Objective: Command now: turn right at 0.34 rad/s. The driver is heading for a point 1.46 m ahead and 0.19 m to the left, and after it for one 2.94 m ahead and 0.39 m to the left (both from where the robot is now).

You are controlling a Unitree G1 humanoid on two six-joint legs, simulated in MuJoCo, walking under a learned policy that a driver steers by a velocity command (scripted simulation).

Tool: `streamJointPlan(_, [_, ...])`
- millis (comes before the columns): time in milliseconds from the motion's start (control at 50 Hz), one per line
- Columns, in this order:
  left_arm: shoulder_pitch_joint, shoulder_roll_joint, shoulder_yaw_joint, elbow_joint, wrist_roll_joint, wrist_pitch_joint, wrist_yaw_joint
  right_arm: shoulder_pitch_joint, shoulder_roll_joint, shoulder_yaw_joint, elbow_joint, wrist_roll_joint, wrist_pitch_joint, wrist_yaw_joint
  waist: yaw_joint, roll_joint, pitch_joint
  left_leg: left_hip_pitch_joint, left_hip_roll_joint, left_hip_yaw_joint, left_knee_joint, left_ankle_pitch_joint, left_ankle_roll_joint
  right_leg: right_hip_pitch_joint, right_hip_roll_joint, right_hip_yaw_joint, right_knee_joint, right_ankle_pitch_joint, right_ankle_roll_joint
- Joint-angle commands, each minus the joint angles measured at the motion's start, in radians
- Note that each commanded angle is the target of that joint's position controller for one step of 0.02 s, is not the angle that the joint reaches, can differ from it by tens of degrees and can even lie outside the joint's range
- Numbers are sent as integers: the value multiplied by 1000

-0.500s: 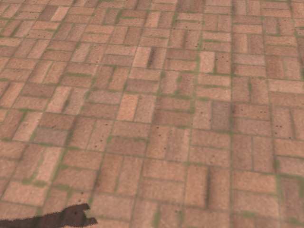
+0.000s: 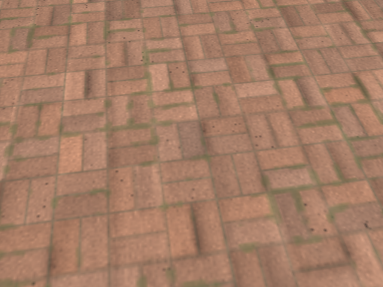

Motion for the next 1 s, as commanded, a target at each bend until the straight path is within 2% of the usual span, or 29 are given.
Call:
streamJointPlan(20, [27,79,22,-63,3,-16,-6,-34,-197,-50,-53,26,-10,7,23,184,-147,110,211,-154,-45,400,207,123,37,-65,-265,138,-46])
streamJointPlan(40, [64,82,25,-46,5,-17,-7,-23,-174,-40,-41,34,-12,9,42,164,-147,61,190,-131,-2,348,165,228,51,-70,-407,251,-76])
streamJointPlan(60, [80,115,31,-47,8,-18,-1,36,-127,-23,-17,19,-21,15,35,73,-170,-34,145,-79,78,207,82,374,-9,26,-460,411,-103])
streamJointPlan(80, [86,208,42,-73,19,-18,17,54,-39,12,-46,-46,-30,28,-5,-244,-220,-237,40,18,327,-273,-31,522,-283,340,-425,809,-200])
streamJointPlan(100, [60,168,25,-76,49,-37,8,-17,-94,-6,-63,-24,-25,15,44,-229,-211,-276,0,-73,465,-436,-62,358,-374,397,-431,795,-385])
streamJointPlan(120, [36,141,17,-69,55,-55,-1,-38,-149,-22,-56,0,-16,6,51,-162,-168,-270,12,-104,542,-408,-67,300,-317,343,-460,674,-391])
streamJointPlan(140, [0,119,10,-51,46,-67,-3,-32,-151,-27,-45,4,-9,2,33,-155,-137,-279,16,-119,559,-348,-65,285,-255,282,-467,581,-343])
streamJointPlan(160, [-29,114,7,-47,36,-72,-2,-13,-146,-31,-21,-1,-1,-6,24,-143,-123,-286,18,-125,560,-298,-69,281,-221,247,-470,533,-307])
streamJointPlan(180, [-54,107,2,-41,28,-76,0,3,-146,-33,-14,-7,6,-10,15,-147,-107,-265,16,-130,567,-244,-79,254,-208,223,-469,585,-299])
streamJointPlan(240, [-71,60,-14,-21,31,-78,8,41,-103,-21,8,1,5,-6,-1,-136,-134,-185,9,-119,485,-164,-90,251,-168,158,-459,627,-294])
streamJointPlan(280, [-70,60,-14,-7,31,-74,8,8,-80,-9,2,-1,4,-6,20,-133,-128,-140,6,-108,358,-166,-88,257,-162,158,-450,590,-293])
streamJointPlan(320, [-60,71,-12,13,32,-69,6,-4,-84,-5,-1,0,4,-6,34,-132,-126,-102,-1,-101,263,-186,-83,262,-176,192,-444,546,-308])
streamJointPlan(360, [-75,61,-18,29,27,-68,4,21,-85,-3,12,2,1,-5,20,-124,-119,-40,-9,-95,131,-116,-72,242,-174,215,-440,475,-301])
streamJointPlan(380, [-86,51,-23,38,20,-68,3,46,-77,0,25,-3,-3,-3,-4,-108,-112,25,-15,-87,4,-1,-59,215,-156,207,-434,423,-277])
streamJointPlan(400, [-61,39,-27,55,19,-73,2,59,-91,2,31,-17,-7,-2,-9,-73,-112,106,0,-112,-69,155,-43,176,-133,199,-435,359,-235])
streamJointPlan(420, [-32,30,-30,69,33,-80,0,67,-134,-2,26,-25,-10,-5,11,-14,-121,164,59,-174,-62,319,-21,142,-89,171,-411,273,-186])
streamJointPlan(440, [8,42,-21,75,35,-84,-4,51,-195,-19,43,-12,-12,-3,64,98,-107,110,56,-149,3,244,16,150,-25,105,-429,208,-152])
streamJointPlan(460, [-44,57,-22,83,39,-82,-1,36,-141,-11,36,-7,-17,6,20,81,-96,43,37,-143,-16,129,29,201,-3,80,-401,187,-125])
streamJointPlan(480, [-73,54,-19,82,34,-78,1,29,-108,0,41,-15,-23,9,16,77,-81,15,31,-143,-33,85,21,212,0,73,-385,188,-122])
streamJointPlan(520, [-75,40,-20,93,30,-65,11,20,-93,7,47,-20,-35,8,16,81,-71,5,21,-136,-40,96,2,214,-4,75,-373,243,-131])
streamJointPlan(580, [-57,32,-18,120,28,-58,14,46,-89,12,63,-16,-44,2,15,52,-71,11,13,-127,-30,97,-4,218,-5,75,-372,275,-134])
streamJointPlan(760, [-28,34,-12,221,21,-60,22,61,-85,20,102,-13,-42,-8,14,3,-59,20,-2,-119,-31,98,2,227,-5,69,-372,318,-115])
streamJointPlan(780, [-10,36,-11,238,19,-58,25,79,-84,20,116,-11,-40,-9,14,0,-79,25,-17,-105,-28,2,7,234,7,58,-371,219,-120])
streamJointPlan(820, [8,57,-1,255,6,-56,28,82,-92,16,120,1,-36,-13,21,-1,-24,-44,-36,-103,-12,-315,44,165,27,53,-361,-156,-149])
streamJointPlan(840, [9,55,-1,253,2,-62,29,77,-86,18,113,6,-40,-16,24,-2,26,-88,-29,-121,-15,-422,62,112,16,74,-372,-271,-166])
streamJointPlan(880, [30,48,-3,259,-7,-91,25,85,-76,22,105,15,-67,-14,29,-11,78,-135,-13,-154,2,-464,88,77,-19,128,-383,-325,-198])
streamJointPlan(940, [90,74,4,284,-12,-131,9,65,-58,22,88,19,-110,2,50,-61,47,-196,-35,-129,104,-338,93,168,-99,269,-435,-300,-257])
streamJointPlan(980, [117,105,10,292,-11,-140,0,56,-28,28,73,25,-131,14,44,-149,26,-216,-77,-66,215,-215,92,223,-194,437,-523,-273,-322])
streamJointPlan(1000, [103,114,9,284,-11,-141,-2,69,-32,28,71,29,-137,18,28,-163,32,-200,-78,-67,202,-206,107,210,-223,477,-528,-212,-342])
